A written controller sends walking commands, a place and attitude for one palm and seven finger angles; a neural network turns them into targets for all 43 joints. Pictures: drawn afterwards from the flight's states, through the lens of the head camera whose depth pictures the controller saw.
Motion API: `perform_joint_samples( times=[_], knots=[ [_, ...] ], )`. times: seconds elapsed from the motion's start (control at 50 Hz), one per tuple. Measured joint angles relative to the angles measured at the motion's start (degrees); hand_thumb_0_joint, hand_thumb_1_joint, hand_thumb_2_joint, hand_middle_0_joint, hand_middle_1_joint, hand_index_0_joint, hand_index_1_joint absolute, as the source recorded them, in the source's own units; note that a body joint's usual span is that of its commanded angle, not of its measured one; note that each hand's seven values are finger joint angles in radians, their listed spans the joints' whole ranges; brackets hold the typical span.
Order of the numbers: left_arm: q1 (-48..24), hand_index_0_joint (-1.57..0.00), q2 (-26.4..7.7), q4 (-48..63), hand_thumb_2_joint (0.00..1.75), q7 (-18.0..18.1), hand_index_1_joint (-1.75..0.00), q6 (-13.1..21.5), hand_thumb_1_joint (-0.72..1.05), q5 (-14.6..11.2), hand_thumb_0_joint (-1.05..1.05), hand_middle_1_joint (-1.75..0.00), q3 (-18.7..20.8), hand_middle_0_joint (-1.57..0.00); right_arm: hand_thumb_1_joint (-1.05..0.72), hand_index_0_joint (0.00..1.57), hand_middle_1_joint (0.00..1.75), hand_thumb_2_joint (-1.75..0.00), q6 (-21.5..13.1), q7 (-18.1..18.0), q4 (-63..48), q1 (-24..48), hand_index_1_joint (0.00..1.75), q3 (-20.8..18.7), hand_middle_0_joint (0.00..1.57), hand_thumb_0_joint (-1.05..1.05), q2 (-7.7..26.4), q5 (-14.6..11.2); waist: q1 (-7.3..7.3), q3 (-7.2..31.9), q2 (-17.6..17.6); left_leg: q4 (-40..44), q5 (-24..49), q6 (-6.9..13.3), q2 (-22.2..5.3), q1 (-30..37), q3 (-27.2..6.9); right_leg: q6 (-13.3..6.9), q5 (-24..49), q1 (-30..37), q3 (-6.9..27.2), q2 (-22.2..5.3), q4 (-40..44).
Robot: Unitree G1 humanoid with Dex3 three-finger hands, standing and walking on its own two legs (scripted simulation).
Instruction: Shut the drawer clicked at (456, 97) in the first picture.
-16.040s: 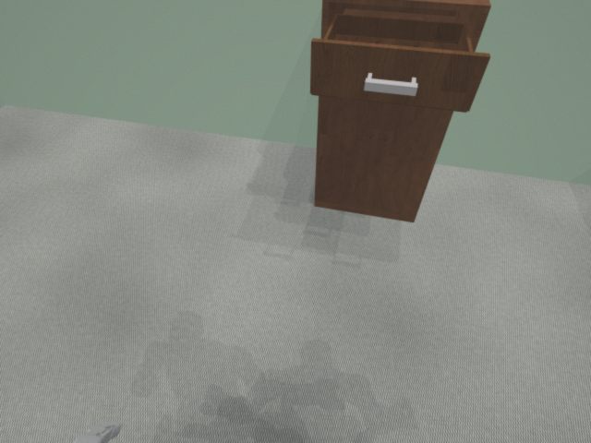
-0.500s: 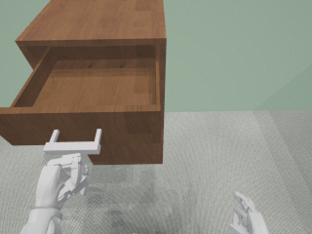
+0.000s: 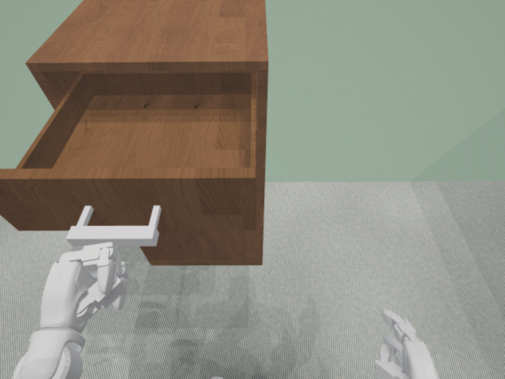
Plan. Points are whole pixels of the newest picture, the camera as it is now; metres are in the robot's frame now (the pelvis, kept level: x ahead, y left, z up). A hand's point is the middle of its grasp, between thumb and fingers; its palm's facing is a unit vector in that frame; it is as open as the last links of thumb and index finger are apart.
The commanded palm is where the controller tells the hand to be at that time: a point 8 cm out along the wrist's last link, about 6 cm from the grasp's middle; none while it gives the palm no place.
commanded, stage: push the drawer shut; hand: left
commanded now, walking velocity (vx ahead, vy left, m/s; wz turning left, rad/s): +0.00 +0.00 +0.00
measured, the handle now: (117, 224) +0.32 +0.23 +0.08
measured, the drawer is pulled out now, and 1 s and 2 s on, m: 0.28 0.16 0.04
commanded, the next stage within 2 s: none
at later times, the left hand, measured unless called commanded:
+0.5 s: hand (128, 244) +0.29 +0.20 +0.08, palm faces +0.05 -1.00 -0.03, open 3.0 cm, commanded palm +0.28 +0.26 +0.08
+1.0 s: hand (141, 204) +0.36 +0.21 +0.08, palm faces +0.05 -1.00 -0.02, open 3.0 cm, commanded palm +0.34 +0.26 +0.08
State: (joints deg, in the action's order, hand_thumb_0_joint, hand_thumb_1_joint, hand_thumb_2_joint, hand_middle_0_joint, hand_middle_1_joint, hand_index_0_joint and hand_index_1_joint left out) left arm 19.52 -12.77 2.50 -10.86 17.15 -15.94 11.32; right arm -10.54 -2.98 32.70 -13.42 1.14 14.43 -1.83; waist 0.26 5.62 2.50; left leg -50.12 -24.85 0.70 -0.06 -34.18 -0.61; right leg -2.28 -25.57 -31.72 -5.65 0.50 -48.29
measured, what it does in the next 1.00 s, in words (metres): stands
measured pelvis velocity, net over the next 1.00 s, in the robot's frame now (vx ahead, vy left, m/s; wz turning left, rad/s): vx -0.01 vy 0.02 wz -0.02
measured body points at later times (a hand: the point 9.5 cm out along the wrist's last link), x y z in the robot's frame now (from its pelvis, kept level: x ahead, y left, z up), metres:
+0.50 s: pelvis -0.01 +0.01 +0.00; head +0.03 +0.00 +0.45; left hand +0.28 +0.26 +0.08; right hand +0.15 -0.24 -0.09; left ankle +0.00 +0.11 -0.70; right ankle -0.01 -0.09 -0.70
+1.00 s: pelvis -0.01 +0.02 +0.01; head +0.05 +0.01 +0.45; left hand +0.35 +0.26 +0.08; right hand +0.10 -0.24 -0.10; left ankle +0.00 +0.11 -0.70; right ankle -0.01 -0.09 -0.70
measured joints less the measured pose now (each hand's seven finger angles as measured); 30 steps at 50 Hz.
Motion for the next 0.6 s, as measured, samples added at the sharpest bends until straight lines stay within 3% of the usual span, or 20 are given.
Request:
perform_joint_samples(
  times=[0.2,0.42,0.6],
  knots=[
    [-6.0,-1.4,-0.4,-5.3,0.92,-2.0,-1.6,-0.8,0.89,-0.6,0.01,-1.6,0.6,-1.4,-0.9,0.2,0.3,-0.9,0.0,-0.3,1.1,-0.3,0.3,0.0,0.2,0.01,0.5,-0.2,-0.1,-0.1,0.2,1.6,1.0,0.1,0.1,1.0,0.3,0.2,0.9,0.8,0.3,-0.1,1.4],
    [-16.2,-1.4,-1.1,-13.8,0.93,-1.5,-1.6,-0.7,0.84,0.7,-0.03,-1.6,0.7,-1.4,-0.9,0.2,0.3,-0.9,0.8,-0.8,2.8,0.7,0.3,0.4,0.2,0.01,0.4,-0.4,0.1,-1.5,-0.2,1.9,2.0,0.4,0.5,0.5,0.2,0.3,1.8,0.4,0.2,-0.5,1.6],
    [-24.2,-1.4,-2.1,-21.4,0.92,-0.7,-1.6,-1.7,0.85,1.3,-0.01,-1.6,1.4,-1.4,-0.9,0.2,0.3,-0.9,1.8,-0.4,2.9,0.2,0.3,0.7,0.2,0.01,0.1,-0.4,-0.69,-1.5,-0.4,2.9,2.6,0.6,0.4,0.8,0.9,0.6,2.7,0.4,0.9,-0.4,2.5]
  ],
)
